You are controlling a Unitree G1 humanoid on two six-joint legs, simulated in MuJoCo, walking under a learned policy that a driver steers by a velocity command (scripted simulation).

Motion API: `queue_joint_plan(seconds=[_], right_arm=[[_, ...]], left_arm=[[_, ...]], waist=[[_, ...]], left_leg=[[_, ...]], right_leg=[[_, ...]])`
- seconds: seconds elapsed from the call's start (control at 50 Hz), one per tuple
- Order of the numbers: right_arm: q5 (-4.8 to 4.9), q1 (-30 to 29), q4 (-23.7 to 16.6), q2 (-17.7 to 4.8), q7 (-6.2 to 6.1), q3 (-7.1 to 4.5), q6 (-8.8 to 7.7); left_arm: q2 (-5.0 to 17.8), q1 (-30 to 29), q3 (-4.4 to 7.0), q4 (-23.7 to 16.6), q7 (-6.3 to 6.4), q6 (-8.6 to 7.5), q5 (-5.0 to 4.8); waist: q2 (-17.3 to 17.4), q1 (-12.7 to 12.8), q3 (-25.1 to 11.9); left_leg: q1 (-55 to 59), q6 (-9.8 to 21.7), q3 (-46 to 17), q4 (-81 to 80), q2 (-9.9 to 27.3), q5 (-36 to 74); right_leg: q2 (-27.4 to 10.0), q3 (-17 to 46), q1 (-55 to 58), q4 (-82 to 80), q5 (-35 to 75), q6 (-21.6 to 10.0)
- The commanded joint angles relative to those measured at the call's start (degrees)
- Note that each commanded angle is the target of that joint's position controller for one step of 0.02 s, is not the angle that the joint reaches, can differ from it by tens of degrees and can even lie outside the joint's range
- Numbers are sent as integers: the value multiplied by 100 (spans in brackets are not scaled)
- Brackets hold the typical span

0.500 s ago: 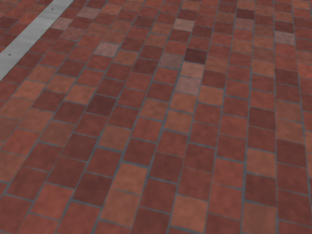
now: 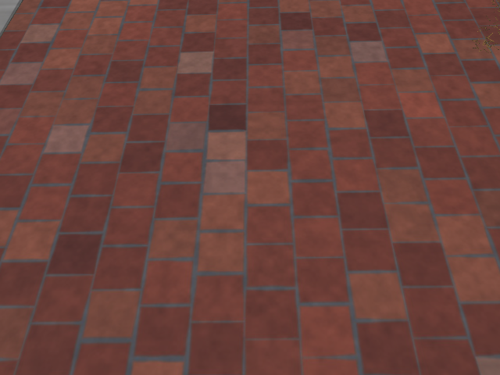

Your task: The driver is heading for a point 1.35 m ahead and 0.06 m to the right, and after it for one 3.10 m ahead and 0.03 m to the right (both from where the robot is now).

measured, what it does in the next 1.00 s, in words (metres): walks ahead: left foot, then right foot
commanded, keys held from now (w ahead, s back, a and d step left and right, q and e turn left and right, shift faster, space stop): w+e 0.40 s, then w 0.26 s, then w+q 0.34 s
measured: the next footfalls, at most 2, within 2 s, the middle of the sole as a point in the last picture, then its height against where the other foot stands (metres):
left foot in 0.24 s outside the picture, level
right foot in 0.74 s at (342, 369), level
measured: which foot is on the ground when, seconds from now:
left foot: up 0.00-0.22, down 0.24-0.74, up 0.76-1.00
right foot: down 0.00-0.24, up 0.26-0.72, down 0.74-1.00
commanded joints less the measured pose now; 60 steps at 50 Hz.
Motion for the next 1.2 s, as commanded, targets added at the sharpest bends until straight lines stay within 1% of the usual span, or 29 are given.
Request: queue_joint_plan(seconds=[0.02,0.14,0.18,0.2,0.22,0.24,0.26,0.28,0.3,0.32,0.36,0.46,0.56,0.64,0.68,0.7,0.72,0.74,0.76,0.78,0.8,0.82,0.86,0.88,0.96,1.04,1.12,1.16,1.2], right_arm=[[26,-474,-458,-389,22,-62,-35],[99,-1161,-800,-489,60,-8,-162],[121,-640,-696,-634,27,-52,-214],[125,-75,-525,-762,-26,-111,-247],[89,696,-328,-932,-99,-186,-322],[-42,1626,-291,-1356,-207,-284,-362],[-110,1543,-330,-1817,-224,-379,-289],[-7,1188,-359,-1354,-193,-338,-214],[47,824,-424,-845,-173,-215,-206],[53,617,-390,-606,-148,-148,-215],[83,705,-243,-511,-154,-108,-284],[155,1137,61,-600,-49,-155,-494],[161,1361,320,-624,3,-152,-478],[175,1815,613,-812,-24,-186,-398],[184,1940,758,-893,-39,-194,-318],[193,1949,817,-929,-45,-189,-286],[227,1926,855,-893,-47,-164,-256],[257,1864,710,-697,-33,-89,-272],[372,2194,379,18,40,84,-291],[258,1950,486,-659,-63,-122,-223],[266,1635,424,-697,-61,-168,-218],[285,1553,460,-539,-38,-133,-231],[150,1689,627,-411,10,-151,-93],[116,1773,687,-315,52,-151,-19],[98,1163,487,-165,169,-177,95],[96,380,215,-86,233,-132,87],[61,-402,-94,-42,316,-46,68],[45,-573,-203,-94,331,-47,64],[35,-455,-219,-171,300,-81,71]], left_arm=[[866,276,195,-294,24,-84,-1],[990,596,213,-302,117,-64,92],[1100,266,238,-405,145,-70,104],[1155,102,246,-452,123,-91,104],[1106,12,226,-459,70,-130,57],[680,58,102,-626,21,-183,-8],[232,759,13,-787,34,-158,-145],[735,647,52,-606,91,-64,74],[814,232,86,-595,41,-27,125],[719,6,70,-627,-15,-5,125],[603,-38,56,-633,-125,117,208],[379,-642,-30,-891,-259,213,224],[184,-1610,-186,-1144,-313,133,216],[212,-2168,-251,-1307,-317,91,231],[281,-2115,-239,-1290,-258,47,270],[322,-1755,-210,-1174,-215,0,290],[412,-909,-150,-874,-159,-78,337],[774,101,-26,-594,-73,-136,450],[1434,533,132,-580,29,-131,482],[1375,480,162,-579,79,-74,227],[1030,25,60,-556,88,-80,174],[646,-296,-40,-534,66,-130,162],[276,-610,-144,-484,78,-219,130],[242,-608,-153,-454,84,-268,135],[375,-361,-83,-247,110,-419,83],[309,-154,-94,-72,126,-415,101],[469,161,-60,113,170,-387,107],[546,305,-40,210,197,-338,120],[678,273,-15,244,230,-279,136]], waist=[[-467,87,-36],[-591,272,-19],[-674,-51,-96],[-643,-307,-325],[-322,-715,-735],[298,-1030,-1617],[1630,-553,-2096],[819,-434,-1512],[185,-406,-758],[15,-330,-393],[448,-227,-203],[372,-236,-135],[363,-385,69],[384,-523,160],[405,-453,110],[396,-258,-82],[192,144,-532],[-199,534,-1249],[-1604,454,-2054],[-1040,539,-2027],[-748,291,-1197],[-636,96,-677],[-764,-213,-265],[-759,-281,-255],[-578,-347,4],[-538,-250,236],[-519,-51,383],[-499,-25,397],[-590,-141,225]], left_leg=[[-165,-45,181,-663,-229,652],[162,128,116,-1723,-577,600],[1165,280,95,-2154,-729,245],[2018,379,175,-2302,-899,36],[3141,537,84,-2673,-759,148],[4477,821,-1184,-2884,522,-1111],[5547,1463,-3837,-3577,1914,-1549],[4878,1520,-4133,-3731,1779,-2378],[4069,1385,-3151,-3834,1487,-2238],[3542,1258,-2286,-3938,1170,-1398],[3061,1069,-1184,-4094,768,-251],[3112,1262,-282,-4371,745,1041],[3089,1183,533,-4473,462,1450],[3469,1156,597,-4316,679,1853],[3762,1143,546,-3889,761,2757],[3822,1111,568,-3346,715,3592],[3591,1008,736,-2344,496,3851],[2619,888,831,-969,245,2522],[464,613,1034,1113,-688,-1369],[83,695,148,1871,-803,-2016],[-56,767,-97,1870,-522,-1580],[67,763,-42,1535,-333,-1215],[514,672,-5,1157,-189,-870],[657,633,21,1162,-216,-750],[58,533,76,979,-140,-36],[-231,477,247,8,-157,738],[42,656,704,-1106,-282,1002],[125,828,879,-1408,-393,703],[537,1051,1113,-1576,-696,183]], right_leg=[[-1432,1345,113,-532,1636,-617],[-1604,1743,699,53,2453,-488],[-1596,1831,396,362,2752,-267],[-1467,1811,179,849,3221,-145],[-1096,1536,-153,1897,3179,3],[-722,1084,-834,3497,1753,147],[148,447,-2556,4880,-2140,326],[-433,421,-3090,5421,-1810,266],[-669,363,-3036,5364,-1231,281],[-848,277,-2893,5132,-901,333],[-1048,157,-2627,4896,-718,437],[-1093,162,-3093,4548,-103,551],[-1048,-231,-2848,2758,775,622],[-1028,-658,-2390,1832,515,444],[-914,-794,-2044,1518,68,268],[-750,-856,-1511,1280,-66,175],[-622,-874,-404,852,178,50],[-1401,-48,1143,793,-162,-164],[-3337,2607,2903,394,-431,-766],[-3450,3098,2375,37,-82,-833],[-3125,2088,1712,-15,215,-656],[-2838,1433,1024,-252,543,-455],[-2407,600,225,-619,785,-100],[-2366,384,72,-727,937,-78],[-2330,-288,95,-1040,1332,-112],[-2197,-923,200,-1063,1603,-84],[-2302,-1345,531,-956,2094,-22],[-2391,-1504,930,-704,2681,40],[-2417,-1708,1240,-91,4292,125]])
Over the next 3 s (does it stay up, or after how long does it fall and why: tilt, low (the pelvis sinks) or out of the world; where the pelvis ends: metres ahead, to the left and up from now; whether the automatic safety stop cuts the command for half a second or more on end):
stays up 1.22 -0.04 0.00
